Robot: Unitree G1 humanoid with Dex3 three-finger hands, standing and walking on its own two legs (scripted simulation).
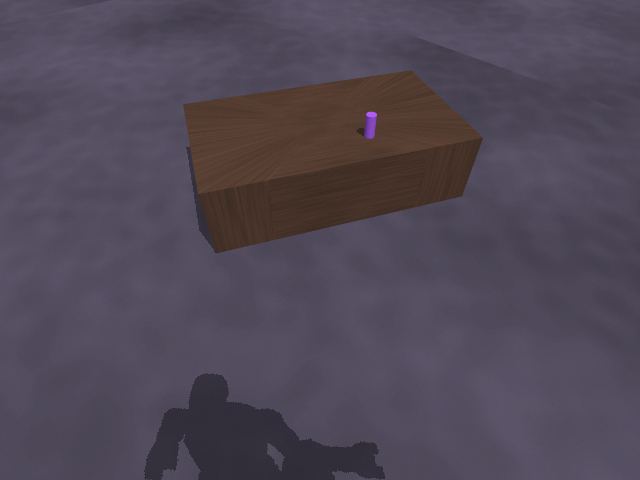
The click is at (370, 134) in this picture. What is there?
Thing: slim round
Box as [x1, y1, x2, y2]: [364, 112, 376, 138]
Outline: 367,112 364,136 367,138 371,138 374,135 376,113
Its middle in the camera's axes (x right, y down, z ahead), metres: +0.21 -0.47 +1.61
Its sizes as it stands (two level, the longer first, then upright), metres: 0.044 0.044 0.100
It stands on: a support 0.33 m high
